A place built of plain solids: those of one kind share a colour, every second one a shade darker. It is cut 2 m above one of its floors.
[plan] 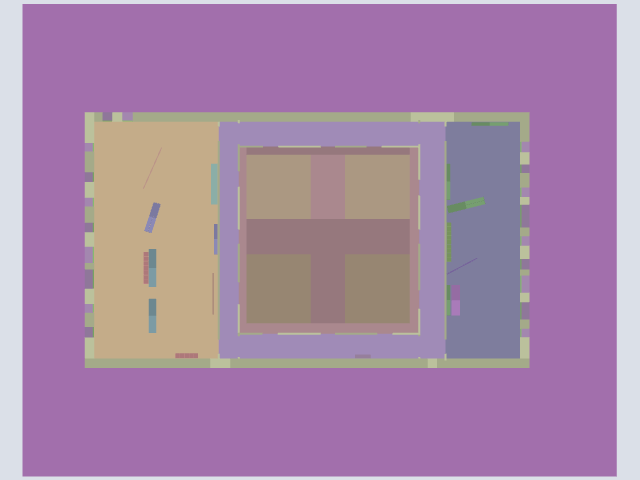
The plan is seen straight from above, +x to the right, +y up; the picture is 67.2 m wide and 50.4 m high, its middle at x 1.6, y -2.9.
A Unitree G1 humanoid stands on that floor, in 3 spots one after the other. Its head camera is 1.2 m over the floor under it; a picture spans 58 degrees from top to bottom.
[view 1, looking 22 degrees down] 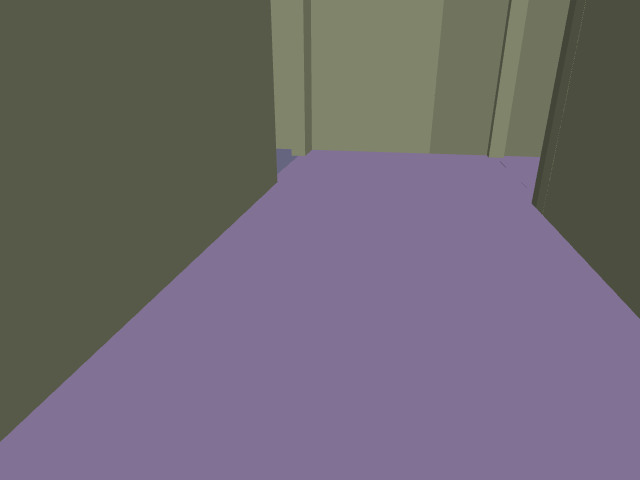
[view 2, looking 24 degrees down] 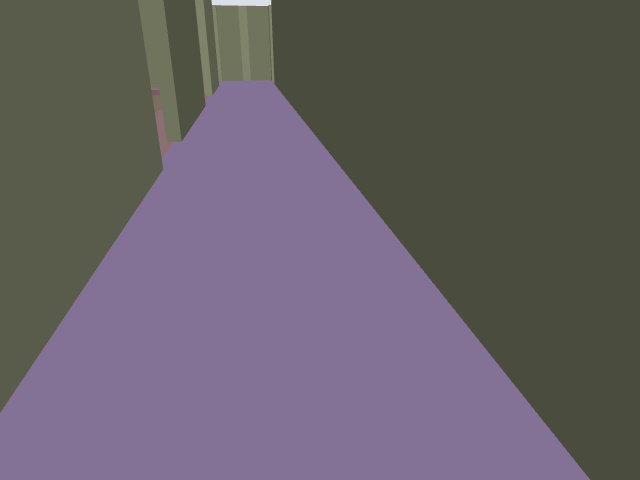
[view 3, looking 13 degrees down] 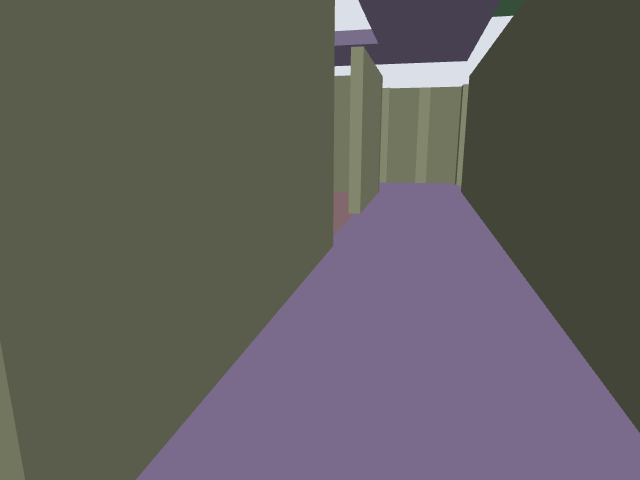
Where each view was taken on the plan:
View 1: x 13.40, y -8.82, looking -80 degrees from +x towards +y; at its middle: floor_corr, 3.20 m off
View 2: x -7.98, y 2.98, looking -99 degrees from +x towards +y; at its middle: floor_corr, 2.95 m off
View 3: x -7.98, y -2.54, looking -77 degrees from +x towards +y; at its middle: wall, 4.34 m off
